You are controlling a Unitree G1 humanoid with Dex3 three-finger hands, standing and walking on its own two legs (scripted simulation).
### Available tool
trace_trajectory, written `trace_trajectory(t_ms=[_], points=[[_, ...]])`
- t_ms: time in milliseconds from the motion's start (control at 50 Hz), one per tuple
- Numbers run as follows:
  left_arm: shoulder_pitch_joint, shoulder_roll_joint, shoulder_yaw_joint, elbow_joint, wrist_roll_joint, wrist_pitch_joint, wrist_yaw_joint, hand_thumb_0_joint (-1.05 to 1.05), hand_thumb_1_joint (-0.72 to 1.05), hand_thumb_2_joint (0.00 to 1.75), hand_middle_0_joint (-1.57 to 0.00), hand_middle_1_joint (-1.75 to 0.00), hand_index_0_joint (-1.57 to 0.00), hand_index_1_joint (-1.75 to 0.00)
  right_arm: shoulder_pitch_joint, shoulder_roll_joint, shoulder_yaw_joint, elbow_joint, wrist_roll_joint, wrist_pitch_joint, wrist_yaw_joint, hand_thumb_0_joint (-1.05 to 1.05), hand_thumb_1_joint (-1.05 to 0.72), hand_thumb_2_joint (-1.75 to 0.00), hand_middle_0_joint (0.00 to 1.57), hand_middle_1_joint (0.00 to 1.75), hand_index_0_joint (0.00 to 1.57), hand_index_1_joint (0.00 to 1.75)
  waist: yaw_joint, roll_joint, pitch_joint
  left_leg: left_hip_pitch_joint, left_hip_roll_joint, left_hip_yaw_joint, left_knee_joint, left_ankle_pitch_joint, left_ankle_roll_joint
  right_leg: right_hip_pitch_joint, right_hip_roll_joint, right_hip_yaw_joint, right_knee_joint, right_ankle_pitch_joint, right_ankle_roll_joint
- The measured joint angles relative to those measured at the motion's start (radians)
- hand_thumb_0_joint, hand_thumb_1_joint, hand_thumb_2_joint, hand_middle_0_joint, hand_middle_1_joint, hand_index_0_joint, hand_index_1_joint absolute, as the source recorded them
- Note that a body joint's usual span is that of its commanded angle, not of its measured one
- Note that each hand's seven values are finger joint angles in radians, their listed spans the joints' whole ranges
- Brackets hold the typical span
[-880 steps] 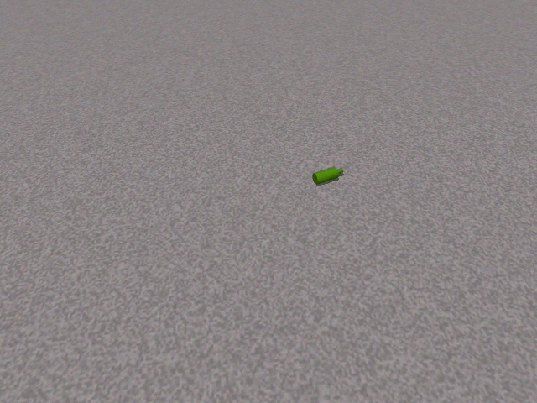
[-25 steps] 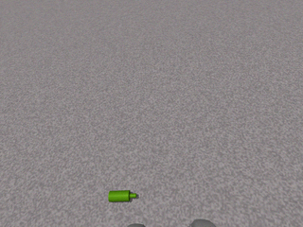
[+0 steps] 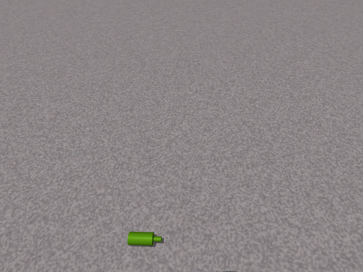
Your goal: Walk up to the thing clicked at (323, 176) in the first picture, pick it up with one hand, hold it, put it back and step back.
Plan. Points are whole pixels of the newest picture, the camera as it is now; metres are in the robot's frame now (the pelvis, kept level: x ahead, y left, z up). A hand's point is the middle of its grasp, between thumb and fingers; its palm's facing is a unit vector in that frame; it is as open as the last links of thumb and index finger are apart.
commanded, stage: walk up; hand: left
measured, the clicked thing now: (145, 238) +0.43 +0.22 -0.72
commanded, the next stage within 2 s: none
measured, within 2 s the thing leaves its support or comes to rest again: neither
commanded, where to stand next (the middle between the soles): +0.04 +0.01 m, yaw -3 degrees
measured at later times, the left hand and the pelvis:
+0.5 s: hand out of the picture +0.11 +0.27 -0.15, palm faces -0.02 -0.92 -0.39, open 7.4 cm; pelvis +0.01 -0.01 -0.01, yaw -3 degrees
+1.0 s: hand out of the picture +0.13 +0.25 -0.13, palm faces -0.06 -0.94 -0.34, open 7.4 cm; pelvis +0.02 +0.00 +0.02, yaw -3 degrees
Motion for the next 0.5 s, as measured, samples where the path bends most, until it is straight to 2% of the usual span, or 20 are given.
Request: trace_trajectory(t_ms=[20,60,80,140,160,220,300,340,400,440,480,500], points=[[-0.005,-0.005,-0.001,0.0,0.0,-0.002,-0.002,0.01,0.9,0.9,-0.2,-0.3,-0.21,-0.3,-0.002,-0.003,0.001,-0.001,0.003,-0.003,-0.002,0.01,-0.9,-0.89,0.21,0.3,0.21,0.3,0.004,0.001,0.005,-0.001,0.007,0.002,0.01,-0.01,-0.007,0.029,0.005,-0.009,-0.051,0.018,-0.005],[-0.029,-0.028,-0.002,0.002,0.002,-0.011,-0.002,0.01,0.9,0.9,-0.2,-0.3,-0.21,-0.3,-0.015,-0.017,0.001,0.001,0.013,-0.002,-0.011,0.01,-0.9,-0.89,0.21,0.3,0.21,0.3,0.006,0.036,0.032,-0.004,0.041,-0.014,0.051,-0.036,-0.014,0.065,0.033,-0.035,-0.107,0.134,-0.008],[-0.04,-0.035,-0.004,-0.004,0.002,-0.017,-0.002,0.01,0.9,0.9,-0.2,-0.3,-0.21,-0.3,-0.022,-0.018,0.002,0.003,0.02,0.0,-0.016,0.01,-0.9,-0.89,0.21,0.3,0.21,0.3,0.005,0.046,0.039,-0.023,0.049,-0.027,0.091,-0.031,0.0,0.07,0.04,-0.046,-0.108,0.136,-0.01],[-0.06,-0.047,-0.011,-0.033,-0.002,-0.031,-0.006,0.01,0.9,0.9,-0.2,-0.3,-0.21,-0.3,-0.055,-0.01,0.008,0.011,0.027,0.008,-0.03,0.01,-0.91,-0.89,0.21,0.3,0.21,0.3,0.018,0.019,0.053,-0.101,0.004,-0.038,0.254,-0.152,0.039,0.078,0.018,-0.04,-0.103,0.115,-0.022],[-0.063,-0.053,-0.017,-0.042,-0.003,-0.033,-0.005,0.01,0.9,0.9,-0.2,-0.3,-0.21,-0.3,-0.067,-0.011,0.009,0.012,0.026,0.007,-0.033,0.01,-0.91,-0.89,0.21,0.3,0.21,0.3,0.023,0.016,0.055,-0.124,-0.005,-0.036,0.282,-0.164,0.045,0.087,0.014,-0.038,-0.115,0.118,-0.022],[-0.07,-0.062,-0.033,-0.051,-0.003,-0.031,0.0,0.01,0.9,0.9,-0.2,-0.3,-0.21,-0.3,-0.102,-0.015,0.01,0.01,0.029,-0.006,-0.034,0.01,-0.91,-0.89,0.2,0.3,0.21,0.3,0.035,0.013,0.051,-0.152,-0.002,-0.014,0.208,-0.099,0.045,0.105,0.007,-0.028,-0.145,0.13,-0.013],[-0.095,-0.056,-0.046,-0.045,-0.023,-0.001,0.008,0.01,0.9,0.9,-0.2,-0.3,-0.21,-0.3,-0.151,-0.019,0.006,0.005,0.029,-0.016,-0.039,0.01,-0.91,-0.89,0.2,0.3,0.21,0.3,0.032,0.018,0.05,-0.117,0.0,-0.001,-0.012,0.153,0.029,0.084,0.008,-0.02,-0.092,0.102,0.006],[-0.121,-0.046,-0.042,-0.041,-0.035,0.019,0.015,0.01,0.9,0.9,-0.2,-0.3,-0.21,-0.3,-0.184,-0.006,0.007,0.012,0.029,-0.005,-0.042,0.01,-0.91,-0.89,0.2,0.3,0.21,0.3,0.038,0.001,0.061,-0.126,-0.003,0.015,0.01,0.137,0.012,0.066,0.006,0.002,-0.06,0.093,0.007],[-0.151,-0.028,-0.028,-0.036,-0.035,0.039,0.022,0.01,0.9,0.9,-0.2,-0.3,-0.21,-0.3,-0.221,0.008,0.013,0.008,0.028,0.009,-0.041,0.01,-0.91,-0.89,0.2,0.3,0.21,0.3,0.035,0.007,0.072,-0.147,0.018,0.012,0.042,0.118,0.012,0.04,0.045,0.026,0.077,-0.056,-0.007],[-0.163,-0.015,-0.018,-0.033,-0.036,0.042,0.023,0.01,0.9,0.9,-0.2,-0.3,-0.21,-0.3,-0.235,0.015,0.019,0.002,0.023,0.008,-0.044,0.01,-0.91,-0.89,0.21,0.3,0.21,0.3,0.037,0.01,0.074,-0.161,0.031,0.011,0.049,0.121,0.01,0.038,0.058,0.035,0.148,-0.112,-0.015],[-0.162,-0.007,-0.012,-0.028,-0.035,0.033,0.02,0.01,0.9,0.9,-0.2,-0.3,-0.21,-0.3,-0.244,0.016,0.023,-0.002,0.018,0.007,-0.043,0.01,-0.9,-0.89,0.21,0.3,0.21,0.3,0.04,0.014,0.069,-0.176,0.04,0.015,0.056,0.122,0.002,0.078,0.044,0.023,0.088,-0.104,-0.017],[-0.157,-0.004,-0.01,-0.022,-0.033,0.022,0.019,0.01,0.9,0.9,-0.2,-0.3,-0.2,-0.3,-0.248,0.014,0.026,-0.001,0.016,0.01,-0.04,0.01,-0.9,-0.89,0.21,0.3,0.21,0.3,0.042,0.017,0.063,-0.184,0.046,0.018,0.067,0.118,-0.004,0.12,0.034,0.013,-0.008,-0.07,-0.016]])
